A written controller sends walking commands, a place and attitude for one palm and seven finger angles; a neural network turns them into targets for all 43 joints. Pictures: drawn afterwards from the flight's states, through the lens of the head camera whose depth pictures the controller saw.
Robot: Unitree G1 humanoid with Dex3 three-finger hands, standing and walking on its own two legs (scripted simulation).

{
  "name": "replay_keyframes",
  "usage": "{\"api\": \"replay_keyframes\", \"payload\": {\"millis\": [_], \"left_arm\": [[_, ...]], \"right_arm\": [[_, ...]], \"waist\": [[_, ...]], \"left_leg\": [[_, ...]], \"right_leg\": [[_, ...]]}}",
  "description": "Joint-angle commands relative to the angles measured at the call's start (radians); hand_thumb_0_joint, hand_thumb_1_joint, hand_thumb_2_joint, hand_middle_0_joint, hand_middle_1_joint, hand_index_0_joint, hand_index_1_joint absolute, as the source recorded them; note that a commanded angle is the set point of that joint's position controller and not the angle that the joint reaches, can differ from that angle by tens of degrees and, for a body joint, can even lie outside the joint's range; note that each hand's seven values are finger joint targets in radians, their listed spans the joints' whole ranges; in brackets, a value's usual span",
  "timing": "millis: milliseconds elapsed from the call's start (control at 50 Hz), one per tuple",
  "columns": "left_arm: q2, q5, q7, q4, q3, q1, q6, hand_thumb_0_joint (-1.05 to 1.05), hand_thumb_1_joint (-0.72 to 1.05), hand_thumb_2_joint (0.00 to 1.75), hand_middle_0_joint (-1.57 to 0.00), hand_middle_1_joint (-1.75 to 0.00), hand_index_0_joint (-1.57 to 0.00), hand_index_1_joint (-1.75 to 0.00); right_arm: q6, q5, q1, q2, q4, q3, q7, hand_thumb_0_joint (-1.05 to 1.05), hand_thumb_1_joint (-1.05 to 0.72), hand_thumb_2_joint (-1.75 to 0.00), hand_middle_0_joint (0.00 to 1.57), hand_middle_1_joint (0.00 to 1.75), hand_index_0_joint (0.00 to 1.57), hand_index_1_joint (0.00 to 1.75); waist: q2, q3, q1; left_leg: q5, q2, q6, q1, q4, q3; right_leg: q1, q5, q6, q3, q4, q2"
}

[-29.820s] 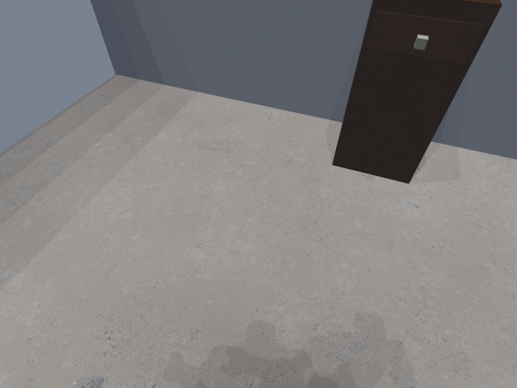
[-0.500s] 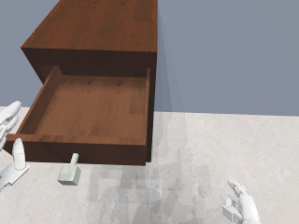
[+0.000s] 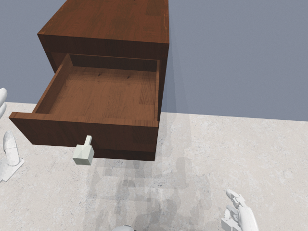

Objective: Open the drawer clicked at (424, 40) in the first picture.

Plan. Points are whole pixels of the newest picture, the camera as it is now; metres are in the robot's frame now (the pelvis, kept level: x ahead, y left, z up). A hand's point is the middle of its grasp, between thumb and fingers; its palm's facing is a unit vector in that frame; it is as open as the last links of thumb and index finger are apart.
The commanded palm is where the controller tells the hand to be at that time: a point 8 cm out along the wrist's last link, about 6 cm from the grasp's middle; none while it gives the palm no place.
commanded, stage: step back with the hand held close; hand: left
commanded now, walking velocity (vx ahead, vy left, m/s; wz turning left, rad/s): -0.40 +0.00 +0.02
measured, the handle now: (85, 148) +0.32 +0.21 +0.00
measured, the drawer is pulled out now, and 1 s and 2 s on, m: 0.30 0.30 0.30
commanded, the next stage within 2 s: stop stepping back and stand still in 0.32 s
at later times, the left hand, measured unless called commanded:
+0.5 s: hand out of the picture +0.09 +0.20 +0.17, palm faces +0.25 -0.84 -0.47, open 7.4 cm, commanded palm +0.03 +0.25 +0.19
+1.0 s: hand out of the picture -0.02 +0.19 +0.18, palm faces +0.35 -0.81 -0.47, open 7.4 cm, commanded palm -0.08 +0.23 +0.19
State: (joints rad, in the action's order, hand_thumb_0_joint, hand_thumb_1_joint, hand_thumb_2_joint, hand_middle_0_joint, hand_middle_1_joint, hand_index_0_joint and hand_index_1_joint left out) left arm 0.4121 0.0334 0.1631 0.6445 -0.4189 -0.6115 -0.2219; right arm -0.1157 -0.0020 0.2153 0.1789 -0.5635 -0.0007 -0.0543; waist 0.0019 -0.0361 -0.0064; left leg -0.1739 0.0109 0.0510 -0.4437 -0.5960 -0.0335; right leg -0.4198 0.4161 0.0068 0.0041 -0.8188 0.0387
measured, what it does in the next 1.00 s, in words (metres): walks backwards: right foot, then left foot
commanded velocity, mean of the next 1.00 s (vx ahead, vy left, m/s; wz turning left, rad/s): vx -0.03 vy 0.02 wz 0.04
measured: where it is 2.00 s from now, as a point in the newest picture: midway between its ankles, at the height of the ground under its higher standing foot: outside the picture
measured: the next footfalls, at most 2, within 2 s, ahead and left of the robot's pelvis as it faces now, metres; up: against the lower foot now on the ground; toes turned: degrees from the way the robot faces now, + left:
right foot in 0.14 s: -0.14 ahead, -0.16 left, +0.00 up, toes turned +5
left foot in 0.38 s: -0.01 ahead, +0.08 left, +0.00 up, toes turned -1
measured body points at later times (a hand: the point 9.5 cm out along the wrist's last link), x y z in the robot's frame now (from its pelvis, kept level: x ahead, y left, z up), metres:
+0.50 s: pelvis -0.12 -0.03 +0.01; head -0.07 +0.00 +0.45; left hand +0.08 +0.24 +0.19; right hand +0.06 -0.27 -0.06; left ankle -0.05 +0.08 -0.73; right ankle -0.12 -0.13 -0.70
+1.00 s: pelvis -0.21 -0.05 +0.01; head -0.22 -0.04 +0.46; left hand -0.04 +0.23 +0.20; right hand -0.07 -0.30 -0.07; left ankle -0.20 +0.08 -0.73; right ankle -0.16 -0.14 -0.72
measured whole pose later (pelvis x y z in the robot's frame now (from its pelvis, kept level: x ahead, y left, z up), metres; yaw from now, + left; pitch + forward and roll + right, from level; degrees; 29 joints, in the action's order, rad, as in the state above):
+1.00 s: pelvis -0.21 -0.05 +0.01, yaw +0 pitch -2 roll +1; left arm 0.41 0.02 0.16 0.59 -0.36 -0.65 -0.18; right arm -0.12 0.01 0.28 0.23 -0.61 -0.03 -0.06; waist 0.02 0.01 -0.03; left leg -0.27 0.02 0.00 -0.22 -0.53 -0.04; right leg -0.30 0.30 -0.01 -0.07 -0.58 -0.01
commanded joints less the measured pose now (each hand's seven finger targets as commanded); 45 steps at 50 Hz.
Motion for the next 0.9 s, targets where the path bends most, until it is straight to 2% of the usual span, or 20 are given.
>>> {"api": "replay_keyframes", "payload": {"millis": [0,120,140,160,200,220,280,320,340,380,400,440,560,580,620,660,700,800,860,880], "left_arm": [[0.099,0.02,0.014,0.199,-0.077,-0.03,-0.072,0.0,0.9,0.9,-0.2,-0.3,-0.2,-0.3],[0.152,0.04,-0.029,0.224,-0.105,-0.006,-0.092,0.0,0.9,0.9,-0.2,-0.3,-0.2,-0.3],[0.167,0.042,-0.03,0.214,-0.125,-0.039,-0.096,0.0,0.9,0.9,-0.2,-0.3,-0.2,-0.3],[0.171,0.05,-0.034,0.203,-0.117,-0.061,-0.086,0.0,0.9,0.9,-0.2,-0.3,-0.2,-0.3],[0.172,0.052,-0.022,0.165,-0.133,-0.097,-0.079,0.0,0.9,0.9,-0.2,-0.3,-0.2,-0.3],[0.163,0.043,-0.017,0.15,-0.135,-0.111,-0.065,0.0,0.9,0.9,-0.2,-0.3,-0.2,-0.3],[0.151,0.018,-0.002,0.142,-0.124,-0.089,-0.053,0.0,0.9,0.9,-0.2,-0.3,-0.2,-0.3],[0.146,0.022,0.0,0.186,-0.091,-0.06,-0.054,0.0,0.9,0.9,-0.2,-0.3,-0.2,-0.3],[0.162,0.025,-0.001,0.241,-0.089,-0.028,-0.067,0.0,0.9,0.9,-0.2,-0.3,-0.2,-0.3],[0.138,0.029,-0.011,0.21,-0.078,-0.101,-0.074,0.0,0.9,0.9,-0.2,-0.3,-0.2,-0.3],[0.154,0.03,-0.019,0.28,-0.079,-0.1,-0.075,0.0,0.9,0.9,-0.2,-0.3,-0.2,-0.3],[0.138,0.026,-0.008,0.328,-0.081,-0.085,-0.062,0.0,0.9,0.9,-0.2,-0.3,-0.2,-0.3],[0.155,0.028,0.011,0.216,-0.123,-0.104,-0.006,0.0,0.9,0.9,-0.2,-0.3,-0.2,-0.3],[0.151,0.026,0.008,0.196,-0.112,-0.07,-0.009,0.0,0.9,0.9,-0.2,-0.3,-0.2,-0.3],[0.149,0.031,0.008,0.141,-0.099,-0.019,0.009,0.0,0.9,0.9,-0.2,-0.3,-0.2,-0.3],[0.119,0.027,0.001,0.111,-0.064,0.012,0.013,0.0,0.9,0.9,-0.2,-0.3,-0.2,-0.3],[0.118,0.011,0.0,0.066,-0.05,0.022,0.001,0.0,0.9,0.9,-0.2,-0.3,-0.2,-0.3],[0.12,-0.017,0.021,0.125,-0.029,0.013,-0.019,0.0,0.9,0.9,-0.2,-0.3,-0.2,-0.3],[0.142,-0.003,0.023,0.229,-0.049,0.021,-0.042,0.0,0.9,0.9,-0.2,-0.3,-0.2,-0.3],[0.151,-0.003,0.02,0.199,-0.072,-0.017,-0.04,0.0,0.9,0.9,-0.2,-0.3,-0.2,-0.3]], "right_arm": [[-0.077,-0.007,-0.085,0.146,0.116,-0.046,0.006,0.0,-0.9,-0.9,0.2,0.3,0.2,0.3],[-0.073,0.005,-0.133,0.165,0.116,-0.033,0.019,0.0,-0.9,-0.9,0.2,0.3,0.2,0.3],[-0.058,0.011,-0.124,0.152,0.123,-0.035,0.02,0.0,-0.9,-0.9,0.2,0.3,0.2,0.3],[-0.05,0.033,-0.113,0.142,0.131,-0.048,0.022,0.0,-0.9,-0.9,0.2,0.3,0.2,0.3],[-0.029,0.048,-0.155,0.127,0.137,-0.058,0.012,0.0,-0.9,-0.9,0.2,0.3,0.2,0.3],[-0.014,0.036,-0.174,0.1,0.139,-0.041,0.005,0.0,-0.9,-0.9,0.2,0.3,0.2,0.3],[0.015,0.02,-0.178,0.089,0.133,-0.009,-0.023,0.0,-0.9,-0.9,0.2,0.3,0.2,0.3],[0.02,0.018,-0.142,0.113,0.124,-0.027,-0.03,0.0,-0.9,-0.9,0.2,0.3,0.2,0.3],[0.011,0.019,-0.139,0.142,0.134,-0.048,-0.027,0.0,-0.9,-0.9,0.2,0.3,0.2,0.3],[-0.021,0.017,-0.1,0.14,0.136,-0.073,-0.001,0.0,-0.9,-0.9,0.2,0.3,0.2,0.3],[-0.041,-0.007,-0.103,0.131,0.137,-0.059,0.006,0.0,-0.9,-0.9,0.2,0.3,0.2,0.3],[-0.053,-0.002,-0.073,0.136,0.121,-0.059,0.014,0.0,-0.9,-0.9,0.2,0.3,0.2,0.3],[-0.036,0.025,-0.105,0.149,0.153,-0.034,0.011,0.0,-0.9,-0.9,0.2,0.3,0.2,0.3],[-0.023,0.025,-0.111,0.138,0.152,-0.034,0.01,0.0,-0.9,-0.9,0.2,0.3,0.2,0.3],[-0.005,0.032,-0.09,0.144,0.135,-0.058,0.003,0.0,-0.9,-0.9,0.2,0.3,0.2,0.3],[0.013,0.016,-0.086,0.153,0.101,-0.056,0.007,0.0,-0.9,-0.9,0.2,0.3,0.2,0.3],[0.008,0.008,-0.124,0.136,0.1,-0.037,-0.001,0.0,-0.9,-0.9,0.2,0.3,0.2,0.3],[-0.049,0.004,-0.097,0.133,0.099,-0.033,-0.018,0.0,-0.9,-0.9,0.2,0.3,0.2,0.3],[-0.061,0.007,-0.085,0.181,0.139,-0.062,-0.013,0.0,-0.9,-0.9,0.2,0.3,0.2,0.3],[-0.054,0.01,-0.085,0.159,0.119,-0.049,-0.005,0.0,-0.9,-0.9,0.2,0.3,0.2,0.3]], "waist": [[-0.164,0.153,0.003],[-0.162,0.198,0.021],[-0.068,0.233,0.018],[0.145,0.28,0.01],[0.18,0.216,0.007],[0.15,0.176,0.001],[0.124,0.155,-0.015],[0.044,0.181,-0.026],[-0.083,0.205,-0.012],[-0.215,0.274,0.007],[-0.304,0.282,0.011],[-0.233,0.228,0.0],[-0.16,0.105,-0.005],[-0.062,0.088,-0.016],[0.233,0.056,-0.014],[0.156,0.035,-0.043],[0.144,0.028,-0.037],[0.073,0.055,-0.013],[-0.202,0.112,0.003],[-0.251,0.117,0.008]], "left_leg": [[0.089,0.27,0.079,0.12,0.269,0.234],[0.116,0.202,0.012,0.159,0.184,0.154],[0.152,0.14,-0.016,0.19,0.088,0.082],[0.051,0.048,-0.055,0.215,-0.071,0.012],[-0.272,-0.026,-0.067,0.033,-0.374,0.049],[-0.323,-0.011,-0.071,-0.062,-0.373,0.085],[-0.24,-0.002,-0.074,-0.046,-0.036,0.048],[0.172,0.035,-0.055,0.115,0.229,0.033],[0.531,0.156,-0.016,0.204,0.239,0.135],[0.846,0.301,0.048,0.375,0.18,0.224],[0.764,0.325,0.075,0.294,0.22,0.27],[0.585,0.285,0.089,0.266,0.21,0.217],[-0.408,0.12,-0.007,-0.057,0.254,0.099],[-0.402,0.053,-0.036,-0.039,0.126,0.051],[-0.284,-0.042,-0.068,0.053,-0.381,0.038],[-0.201,-0.021,-0.06,0.017,-0.552,0.071],[-0.183,0.014,-0.047,0.043,-0.367,0.045],[-0.21,-0.007,0.007,0.221,0.214,-0.044],[-0.051,0.192,0.072,0.299,0.306,0.202],[-0.253,0.232,0.084,0.194,0.355,0.254]], "right_leg": [[0.07,0.075,0.009,-0.018,0.063,-0.024],[0.232,-0.207,-0.007,-0.046,0.44,-0.04],[0.225,-0.376,-0.031,-0.003,0.476,-0.095],[0.195,-0.541,-0.069,0.086,0.484,-0.204],[0.143,-0.718,-0.169,0.2,0.472,-0.387],[0.19,-0.838,-0.189,0.201,0.44,-0.391],[0.312,-1.015,-0.111,0.08,0.347,-0.281],[0.292,-0.89,-0.036,0.019,0.251,-0.198],[0.229,-0.623,0.008,-0.021,0.193,-0.12],[0.048,0.002,-0.012,-0.004,0.06,-0.056],[0.06,0.115,0.003,0.007,-0.04,-0.045],[0.041,0.073,0.013,0.009,-0.081,-0.038],[0.354,-0.058,-0.001,-0.089,0.385,-0.038],[0.305,-0.013,-0.039,-0.02,0.502,-0.102],[-0.041,0.361,-0.171,0.391,0.72,-0.371],[-0.073,0.201,-0.176,0.305,0.68,-0.37],[-0.037,0.138,-0.131,0.158,0.65,-0.31],[0.11,0.156,-0.098,0.14,0.589,-0.247],[0.142,-0.113,-0.024,-0.017,0.237,-0.067],[0.149,0.014,-0.002,-0.056,0.198,-0.065]]}}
